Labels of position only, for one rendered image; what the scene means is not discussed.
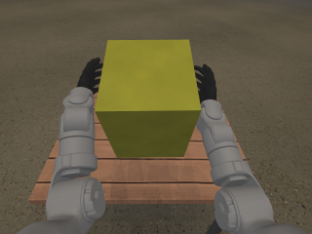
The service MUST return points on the robot right hand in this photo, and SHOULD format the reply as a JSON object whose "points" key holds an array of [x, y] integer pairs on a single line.
{"points": [[207, 87]]}

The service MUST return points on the robot left hand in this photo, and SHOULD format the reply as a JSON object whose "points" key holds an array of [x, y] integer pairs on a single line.
{"points": [[87, 79]]}

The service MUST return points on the robot right upper arm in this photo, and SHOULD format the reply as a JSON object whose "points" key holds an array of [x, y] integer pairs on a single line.
{"points": [[246, 210]]}

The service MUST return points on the table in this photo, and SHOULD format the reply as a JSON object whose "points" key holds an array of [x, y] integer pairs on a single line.
{"points": [[144, 180]]}

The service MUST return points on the robot right forearm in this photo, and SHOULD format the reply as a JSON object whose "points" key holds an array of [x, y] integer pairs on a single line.
{"points": [[228, 167]]}

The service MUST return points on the robot left upper arm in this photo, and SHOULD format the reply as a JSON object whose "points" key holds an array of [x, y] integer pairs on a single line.
{"points": [[72, 208]]}

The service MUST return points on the robot left forearm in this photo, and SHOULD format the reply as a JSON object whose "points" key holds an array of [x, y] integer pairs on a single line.
{"points": [[76, 138]]}

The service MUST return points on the carton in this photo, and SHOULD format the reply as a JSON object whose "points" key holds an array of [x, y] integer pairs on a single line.
{"points": [[148, 101]]}

